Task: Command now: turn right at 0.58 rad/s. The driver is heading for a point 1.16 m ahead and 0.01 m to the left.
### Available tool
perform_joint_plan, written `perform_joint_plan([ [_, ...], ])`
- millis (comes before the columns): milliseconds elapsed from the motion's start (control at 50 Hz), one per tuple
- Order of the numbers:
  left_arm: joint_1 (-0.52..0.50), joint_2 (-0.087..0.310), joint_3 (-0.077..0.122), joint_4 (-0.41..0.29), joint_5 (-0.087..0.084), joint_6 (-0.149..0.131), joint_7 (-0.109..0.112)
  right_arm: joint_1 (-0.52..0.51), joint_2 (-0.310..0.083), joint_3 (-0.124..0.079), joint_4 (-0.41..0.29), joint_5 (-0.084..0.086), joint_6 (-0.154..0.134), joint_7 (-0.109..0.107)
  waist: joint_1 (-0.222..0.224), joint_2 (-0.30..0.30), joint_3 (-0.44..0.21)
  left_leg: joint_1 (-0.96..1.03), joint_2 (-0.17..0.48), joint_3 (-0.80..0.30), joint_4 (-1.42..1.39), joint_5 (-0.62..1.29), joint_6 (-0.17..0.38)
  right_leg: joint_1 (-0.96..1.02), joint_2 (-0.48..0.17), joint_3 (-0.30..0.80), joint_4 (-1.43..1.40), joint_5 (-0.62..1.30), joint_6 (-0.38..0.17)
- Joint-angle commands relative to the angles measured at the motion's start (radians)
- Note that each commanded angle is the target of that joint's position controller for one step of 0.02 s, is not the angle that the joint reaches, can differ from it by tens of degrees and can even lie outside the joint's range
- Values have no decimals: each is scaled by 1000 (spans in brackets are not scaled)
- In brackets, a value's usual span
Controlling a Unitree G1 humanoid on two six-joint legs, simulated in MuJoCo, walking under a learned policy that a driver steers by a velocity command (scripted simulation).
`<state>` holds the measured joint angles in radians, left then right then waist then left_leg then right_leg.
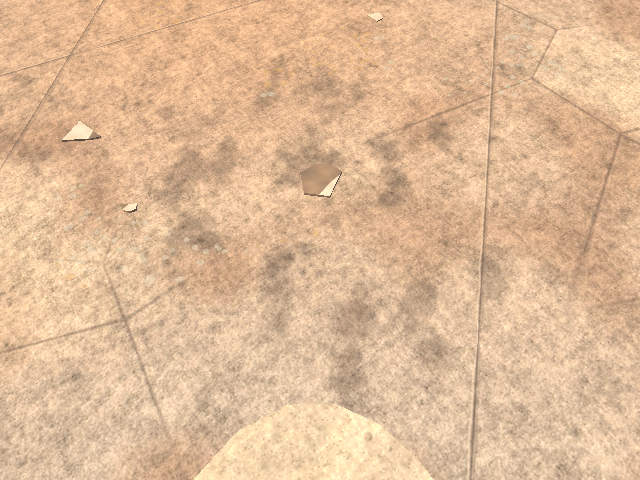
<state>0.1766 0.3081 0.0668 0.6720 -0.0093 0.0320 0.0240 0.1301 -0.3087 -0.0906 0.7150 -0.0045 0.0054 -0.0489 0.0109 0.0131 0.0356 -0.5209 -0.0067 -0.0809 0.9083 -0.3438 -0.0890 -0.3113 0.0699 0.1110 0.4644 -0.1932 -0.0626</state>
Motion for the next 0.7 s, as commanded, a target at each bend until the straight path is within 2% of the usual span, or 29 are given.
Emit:
perform_joint_plan([
  [20,-25,182,53,-78,1,-4,6,-30,-70,-13,-74,4,-22,9,10,-158,-118,14,-12,-16,-115,6,-2,123,-235,293,-113,138,-168],
  [40,-20,182,54,-80,-1,-3,3,-23,-77,-14,-75,8,-27,15,13,-158,-131,43,-17,-14,-151,5,3,112,-229,316,-125,33,-170],
  [100,-20,176,50,-86,-9,-3,-5,-25,-88,-18,-86,22,-46,31,15,-187,-99,128,-33,4,-274,-23,35,53,-208,401,-159,-286,-168],
  [140,-40,162,43,-90,-14,-2,-5,34,-79,-22,-71,30,-67,39,-33,-175,-81,275,-33,20,-459,61,70,-14,-165,412,-131,-377,-136],
  [160,-38,132,33,-91,-12,-5,-2,84,-91,-28,-54,26,-74,38,-56,-145,-89,393,9,8,-530,100,96,-78,-129,374,-75,-406,-97],
  [180,-20,61,10,-95,-4,-11,-2,166,-132,-35,-43,5,-79,34,-70,-17,-146,548,185,-158,-576,-10,157,-196,-58,262,146,-467,-34],
  [200,-32,42,6,-136,-15,-28,-3,230,-218,-50,-21,-28,-79,42,-59,202,-100,572,346,-486,-685,-260,282,-413,77,61,375,-444,5],
  [220,-63,113,23,-141,-11,-45,-3,188,-191,-47,-29,-30,-92,49,-55,191,-3,490,397,-593,-726,-385,346,-502,-7,82,523,-374,21],
  [240,-41,143,34,-117,-11,-51,-7,148,-134,-30,-38,-10,-96,43,-37,156,32,472,355,-509,-727,-375,325,-516,-30,84,571,-292,32],
  [260,-12,134,35,-90,-5,-53,-11,135,-108,-20,-39,3,-96,38,-28,137,30,486,305,-425,-728,-315,290,-513,-40,66,590,-233,49],
  [280,-13,125,34,-87,-1,-59,-16,139,-100,-16,-34,9,-94,34,-32,132,34,496,279,-367,-732,-249,273,-523,-51,52,590,-176,61],
  [340,-70,67,16,-98,-2,-82,-35,189,-104,-11,-16,5,-97,30,-57,120,31,473,234,-217,-757,-42,268,-487,-88,-35,529,-35,81],
  [420,-162,14,-9,-122,-5,-98,-49,218,-138,-16,-1,18,-90,35,-97,137,32,390,203,-88,-760,118,262,-311,-101,-118,270,36,94],
  [460,-181,25,-8,-126,-11,-103,-57,246,-161,-20,12,24,-86,43,-106,141,32,374,216,-71,-747,147,266,-228,-86,-141,186,26,88],
  [500,-178,46,-2,-131,-19,-106,-64,262,-173,-21,23,35,-80,49,-96,146,38,384,253,-92,-734,150,267,-174,-83,-144,126,21,62],
  [540,-96,71,12,-110,-21,-108,-65,244,-177,-19,29,41,-71,49,-29,139,16,381,261,-73,-666,275,241,-36,-63,-159,44,47,24],
  [560,5,103,31,-78,-18,-106,-58,249,-160,-11,32,38,-71,47,22,112,-43,358,227,-29,-546,433,217,120,-39,-172,16,45,-2],
  [580,150,148,53,-47,-15,-104,-47,248,-118,5,28,29,-75,47,95,63,-144,272,170,41,-324,467,176,336,-100,-103,18,42,-37],
  [600,288,257,74,-33,15,-97,-37,279,-28,36,-26,10,-90,44,117,-192,-298,-72,49,130,88,175,90,669,-379,322,-29,-102,-168],
  [620,326,229,63,-18,6,-100,-43,268,-50,34,-29,20,-110,39,121,-288,-352,-211,-8,4,282,-211,83,661,-460,639,-185,-259,-244],
  [640,255,171,39,-17,1,-104,-47,223,-125,11,-38,46,-117,46,101,-216,-214,-303,58,-18,365,-159,99,566,-440,533,-200,-325,-216],
  [660,200,133,27,-24,1,-104,-48,170,-126,13,-45,48,-119,51,79,-166,-128,-304,100,8,351,-73,116,453,-395,404,-208,-285,-189],
  [680,147,109,18,-26,7,-105,-51,145,-110,15,-44,31,-118,52,53,-113,-67,-283,126,18,300,2,117,349,-349,318,-235,-203,-177],
  [700,108,87,11,-29,16,-109,-53,148,-103,12,-39,19,-110,53,22,-120,-37,-234,151,12,252,58,115,267,-315,251,-262,-103,-167],
])
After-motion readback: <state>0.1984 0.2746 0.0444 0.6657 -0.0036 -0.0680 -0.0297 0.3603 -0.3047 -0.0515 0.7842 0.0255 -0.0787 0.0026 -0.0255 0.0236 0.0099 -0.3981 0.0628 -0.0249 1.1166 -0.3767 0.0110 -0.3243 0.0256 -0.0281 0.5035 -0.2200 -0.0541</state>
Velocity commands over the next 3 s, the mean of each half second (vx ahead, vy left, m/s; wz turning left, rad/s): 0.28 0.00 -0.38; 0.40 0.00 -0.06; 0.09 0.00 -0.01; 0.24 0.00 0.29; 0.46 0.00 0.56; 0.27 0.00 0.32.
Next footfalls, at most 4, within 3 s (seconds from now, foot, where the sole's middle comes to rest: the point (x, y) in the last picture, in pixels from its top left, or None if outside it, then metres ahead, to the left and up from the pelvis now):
0.18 left None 0.08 0.14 -0.78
0.58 right None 0.24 -0.17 -0.78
1.04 left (369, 415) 0.58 -0.03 -0.78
1.34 right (487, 465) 0.47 -0.26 -0.78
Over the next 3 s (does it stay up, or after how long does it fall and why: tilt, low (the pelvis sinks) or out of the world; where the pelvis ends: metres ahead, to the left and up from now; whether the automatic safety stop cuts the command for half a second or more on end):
stays up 1.07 0.02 -0.01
